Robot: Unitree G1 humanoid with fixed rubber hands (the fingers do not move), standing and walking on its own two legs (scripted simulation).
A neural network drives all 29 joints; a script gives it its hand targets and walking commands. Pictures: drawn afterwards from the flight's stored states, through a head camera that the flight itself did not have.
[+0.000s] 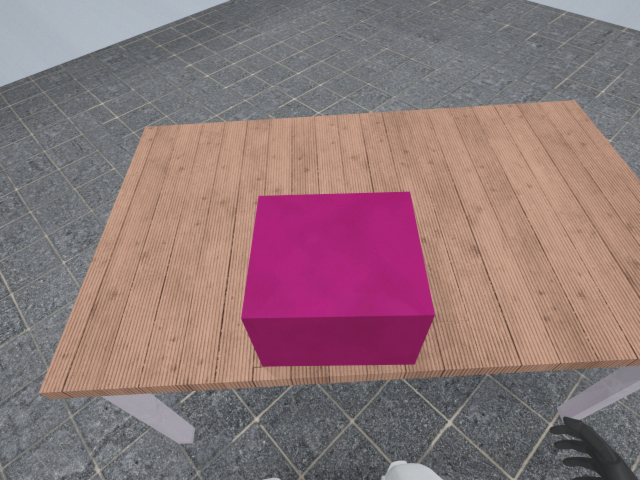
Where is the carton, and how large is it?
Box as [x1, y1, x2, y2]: [241, 192, 434, 366]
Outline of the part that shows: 409,192 273,195 258,197 241,318 262,366 414,364 434,313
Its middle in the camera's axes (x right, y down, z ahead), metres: +0.03 +0.07 +0.64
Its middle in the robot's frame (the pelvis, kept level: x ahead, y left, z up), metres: +0.42 +0.00 -0.07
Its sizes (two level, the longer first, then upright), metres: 0.251 0.224 0.175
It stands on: a table, 0.59 m high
